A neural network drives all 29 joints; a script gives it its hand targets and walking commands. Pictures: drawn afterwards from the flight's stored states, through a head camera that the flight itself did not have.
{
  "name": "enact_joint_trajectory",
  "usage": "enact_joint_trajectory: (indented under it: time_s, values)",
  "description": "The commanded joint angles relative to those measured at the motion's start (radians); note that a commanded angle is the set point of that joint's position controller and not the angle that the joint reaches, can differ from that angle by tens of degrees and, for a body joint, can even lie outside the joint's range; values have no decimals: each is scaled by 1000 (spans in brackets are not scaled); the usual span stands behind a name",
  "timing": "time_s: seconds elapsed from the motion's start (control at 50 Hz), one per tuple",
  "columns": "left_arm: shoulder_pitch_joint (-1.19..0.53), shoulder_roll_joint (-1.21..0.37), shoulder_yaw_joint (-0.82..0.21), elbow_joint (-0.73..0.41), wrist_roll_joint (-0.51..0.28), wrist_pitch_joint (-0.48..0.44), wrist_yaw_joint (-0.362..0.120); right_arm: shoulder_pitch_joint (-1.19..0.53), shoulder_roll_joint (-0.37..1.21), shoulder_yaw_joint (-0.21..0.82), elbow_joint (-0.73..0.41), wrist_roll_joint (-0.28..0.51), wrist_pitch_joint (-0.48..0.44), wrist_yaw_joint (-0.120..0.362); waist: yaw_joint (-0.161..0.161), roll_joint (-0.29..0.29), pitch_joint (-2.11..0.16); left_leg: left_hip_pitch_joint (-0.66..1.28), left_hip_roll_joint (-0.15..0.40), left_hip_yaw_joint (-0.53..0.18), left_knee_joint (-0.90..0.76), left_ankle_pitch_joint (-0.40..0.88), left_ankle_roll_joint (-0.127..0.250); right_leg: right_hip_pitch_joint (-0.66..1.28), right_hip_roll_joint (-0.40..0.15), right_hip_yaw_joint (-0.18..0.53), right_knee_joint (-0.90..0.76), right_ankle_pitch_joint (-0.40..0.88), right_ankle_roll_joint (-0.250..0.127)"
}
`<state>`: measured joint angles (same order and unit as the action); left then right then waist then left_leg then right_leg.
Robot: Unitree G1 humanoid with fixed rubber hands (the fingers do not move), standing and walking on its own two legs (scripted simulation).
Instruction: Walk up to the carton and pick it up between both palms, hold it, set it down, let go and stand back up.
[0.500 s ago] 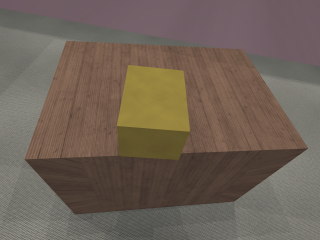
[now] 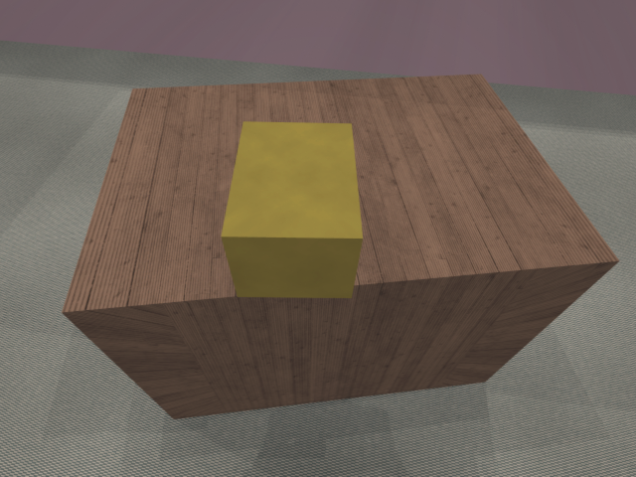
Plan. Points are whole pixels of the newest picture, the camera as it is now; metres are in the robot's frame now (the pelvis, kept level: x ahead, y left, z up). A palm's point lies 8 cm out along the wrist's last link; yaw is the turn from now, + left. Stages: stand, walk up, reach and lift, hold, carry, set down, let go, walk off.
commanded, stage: walk up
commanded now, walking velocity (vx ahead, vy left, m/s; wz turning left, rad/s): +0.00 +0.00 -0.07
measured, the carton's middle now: (296, 207) +0.53 +0.03 -0.02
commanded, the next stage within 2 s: stand in 1.14 s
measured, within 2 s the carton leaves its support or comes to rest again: neither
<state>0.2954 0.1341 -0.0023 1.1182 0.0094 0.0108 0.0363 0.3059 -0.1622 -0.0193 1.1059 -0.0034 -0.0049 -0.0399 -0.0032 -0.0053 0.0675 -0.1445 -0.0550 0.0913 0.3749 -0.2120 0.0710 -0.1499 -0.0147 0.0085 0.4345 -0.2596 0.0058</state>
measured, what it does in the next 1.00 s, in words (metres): shifts its weight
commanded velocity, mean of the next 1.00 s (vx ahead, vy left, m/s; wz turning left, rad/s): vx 0.02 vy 0.00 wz -0.02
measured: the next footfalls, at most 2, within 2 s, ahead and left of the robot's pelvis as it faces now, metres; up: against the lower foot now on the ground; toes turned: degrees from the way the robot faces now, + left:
none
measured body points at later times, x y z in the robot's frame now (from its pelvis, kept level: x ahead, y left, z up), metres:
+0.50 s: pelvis +0.03 -0.03 +0.00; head +0.06 -0.04 +0.45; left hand +0.03 +0.18 -0.16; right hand +0.01 -0.24 -0.16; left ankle +0.00 +0.07 -0.74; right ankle -0.02 -0.12 -0.74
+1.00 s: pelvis +0.03 -0.05 +0.00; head +0.05 -0.05 +0.45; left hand -0.01 +0.17 -0.16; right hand +0.00 -0.26 -0.17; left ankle +0.00 +0.07 -0.74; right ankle -0.02 -0.12 -0.74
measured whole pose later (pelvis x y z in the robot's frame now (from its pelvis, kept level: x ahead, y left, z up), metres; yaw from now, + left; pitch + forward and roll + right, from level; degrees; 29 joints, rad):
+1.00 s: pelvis +0.03 -0.05 +0.00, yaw +0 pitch -2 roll +0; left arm 0.32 0.11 0.00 1.16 0.01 -0.02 0.05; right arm 0.29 -0.13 0.00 1.16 0.00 -0.01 -0.05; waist 0.00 0.01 0.07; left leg -0.09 0.02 0.06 0.37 -0.24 0.00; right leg -0.06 0.06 -0.02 0.35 -0.26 -0.06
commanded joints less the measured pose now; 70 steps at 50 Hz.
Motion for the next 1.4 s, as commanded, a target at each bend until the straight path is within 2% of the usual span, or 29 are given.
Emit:
enact_joint_trajectory:
  time_s: [0.0,0.08,0.12,0.2,0.22,0.26,0.28,0.3,0.34,0.54,0.56,0.7,0.72,0.74,0.8,0.9,0.94,0.98,1.06,1.08,1.14,1.16,1.18,1.2,1.26,1.28,1.3,1.34,1.38]
  values:
    - [54,46,7,-20,3,-17,8,59,-70,-18,-26,1,-14,-4,-9,-28,-10,16,181,-158,-88,59,-9,-33,-88,58,-63,153,-38]
    - [77,77,11,-20,6,-18,2,66,-82,-13,-18,-7,-6,0,-2,37,18,6,172,-145,-96,-266,-12,-126,-57,56,-71,-156,-40]
    - [70,59,1,-15,14,-12,4,56,-55,-9,-23,-8,1,0,-14,-41,128,-42,176,-158,-94,-220,-15,-167,-55,65,-88,-112,-38]
    - [90,61,4,-25,3,-36,4,67,-73,-8,-19,-6,-15,-3,-11,-12,39,76,171,-94,-10,130,-24,-136,-91,116,-87,208,-58]
    - [108,83,15,-21,1,-38,4,102,-82,-12,-6,-12,-18,0,-14,-4,-31,93,166,-99,-2,-84,-32,-123,-50,83,-50,-41,-53]
    - [61,77,14,-33,6,-34,1,101,-44,4,-1,-9,-15,1,-19,16,-9,7,149,-82,-38,-77,-34,-79,-67,106,-120,-38,-54]
    - [37,72,10,-24,3,-39,2,74,-22,13,-5,-5,-19,1,-7,-49,31,-12,151,-105,-31,164,-33,-48,-89,101,-119,242,-53]
    - [90,53,6,-16,-6,-46,6,64,-33,9,-11,-4,-29,-1,5,-24,20,56,170,-101,-1,327,-33,-38,-89,98,-84,451,-54]
    - [117,56,9,7,-6,-43,15,111,-60,7,4,0,-33,-4,-6,-50,-23,59,175,-105,5,404,-22,25,-87,86,-47,528,-54]
    - [85,70,18,4,-2,-32,18,116,-44,17,33,-2,-10,-9,-4,-20,37,77,171,-112,-11,284,-40,-11,-83,67,-91,399,-67]
    - [115,53,9,11,-3,-32,16,92,-47,15,22,1,-10,-8,9,55,12,105,175,-108,-16,271,-26,-6,-82,76,-95,382,-67]
    - [79,74,13,24,-2,-31,15,107,-22,17,41,-6,-6,-11,-7,-40,34,50,168,-115,-36,194,-39,18,-80,65,-120,343,-72]
    - [104,56,14,29,1,-34,15,88,-40,15,47,-7,-6,-10,-1,22,31,61,169,-107,-26,207,-37,25,-81,66,-121,359,-64]
    - [118,53,8,29,-6,-32,15,74,-33,13,45,-4,-5,-11,14,-12,36,61,167,-104,-27,228,-42,21,-72,68,-126,394,-60]
    - [91,83,18,18,-8,-37,18,99,-26,15,64,-7,-4,-7,-12,39,15,45,164,-102,-36,159,-50,30,-87,87,-133,324,-71]
    - [131,44,13,47,-1,-34,13,71,-38,10,62,-2,0,-8,11,3,58,54,172,-107,-40,148,-44,3,-77,84,-159,276,-69]
    - [143,73,16,49,-1,-41,14,83,-43,10,51,-1,-7,-13,7,5,4,100,168,-107,-25,216,-49,35,-91,78,-131,426,-60]
    - [116,63,9,51,-5,-44,13,116,-12,19,71,-1,-5,-10,-5,-54,-17,114,173,-99,-30,174,-44,38,-81,79,-136,399,-71]
    - [117,41,4,44,-1,-38,15,86,-28,6,69,-9,7,-10,-1,33,44,38,168,-93,-29,113,-56,4,-103,98,-163,281,-74]
    - [116,59,9,49,-3,-34,15,67,-13,15,60,-6,6,-10,8,-8,75,56,177,-95,-30,149,-67,-3,-78,85,-155,315,-72]
    - [136,77,12,57,-6,-32,14,83,-18,23,74,-3,0,-11,9,27,71,35,176,-99,-42,119,-53,-7,-83,90,-146,314,-80]
    - [127,54,2,57,-2,-35,12,101,-19,21,70,-3,-1,-11,9,-22,56,51,172,-114,-29,128,-44,-1,-91,96,-152,278,-85]
    - [107,63,6,55,-2,-34,11,122,-7,25,76,0,-3,-8,-9,2,45,40,173,-107,-25,122,-47,0,-86,89,-145,267,-85]
    - [135,50,7,50,-8,-35,10,95,-36,17,76,-10,2,-11,21,35,36,60,172,-102,-36,113,-46,-14,-82,91,-167,214,-73]
    - [105,41,1,45,-10,-33,10,100,-5,27,80,-8,2,-11,4,-35,87,30,171,-110,-49,91,-56,-42,-72,94,-191,158,-71]
    - [109,29,2,53,-3,-33,9,97,-20,22,83,-6,1,-10,5,34,84,29,183,-99,-50,110,-54,-22,-79,101,-184,177,-72]
    - [137,44,-6,60,-7,-33,7,99,-20,19,76,3,-2,-9,13,-9,50,72,176,-101,-36,153,-62,-17,-74,100,-186,250,-58]
    - [98,67,2,46,-7,-33,9,122,-11,21,81,-4,0,-6,-7,13,72,11,172,-98,-48,90,-54,-15,-75,103,-202,127,-69]
    - [135,57,5,61,0,-35,7,93,-16,18,72,-6,-3,-9,19,-23,47,59,169,-88,-27,108,-56,-11,-79,120,-196,227,-55]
